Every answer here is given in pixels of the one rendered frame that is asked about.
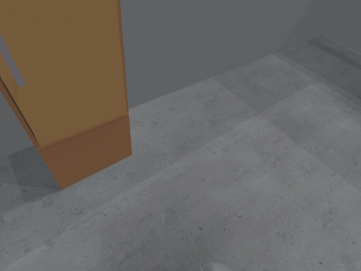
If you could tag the cupboard door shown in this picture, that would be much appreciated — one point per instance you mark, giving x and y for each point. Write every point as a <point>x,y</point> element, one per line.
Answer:
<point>68,53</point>

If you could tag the handle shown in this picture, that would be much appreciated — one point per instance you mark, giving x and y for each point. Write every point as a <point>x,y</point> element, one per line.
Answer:
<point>10,63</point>

